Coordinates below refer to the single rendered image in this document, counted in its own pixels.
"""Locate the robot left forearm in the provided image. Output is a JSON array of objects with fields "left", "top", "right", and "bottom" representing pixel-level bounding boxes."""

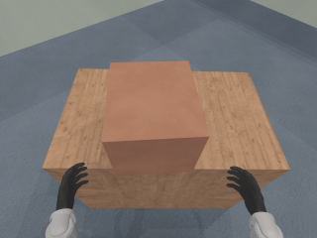
[{"left": 45, "top": 208, "right": 78, "bottom": 238}]

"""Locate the robot right hand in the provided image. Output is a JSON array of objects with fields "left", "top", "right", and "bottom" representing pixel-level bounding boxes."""
[{"left": 226, "top": 166, "right": 266, "bottom": 215}]

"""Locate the robot left hand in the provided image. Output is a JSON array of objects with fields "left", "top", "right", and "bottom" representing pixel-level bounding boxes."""
[{"left": 55, "top": 163, "right": 88, "bottom": 210}]

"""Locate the carton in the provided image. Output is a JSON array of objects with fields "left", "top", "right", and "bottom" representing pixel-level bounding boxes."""
[{"left": 102, "top": 60, "right": 210, "bottom": 177}]

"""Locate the pedestal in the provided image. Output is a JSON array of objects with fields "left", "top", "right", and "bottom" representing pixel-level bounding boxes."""
[{"left": 42, "top": 68, "right": 290, "bottom": 209}]

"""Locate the robot right forearm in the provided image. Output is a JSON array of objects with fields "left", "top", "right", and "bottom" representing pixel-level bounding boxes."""
[{"left": 249, "top": 211, "right": 284, "bottom": 238}]

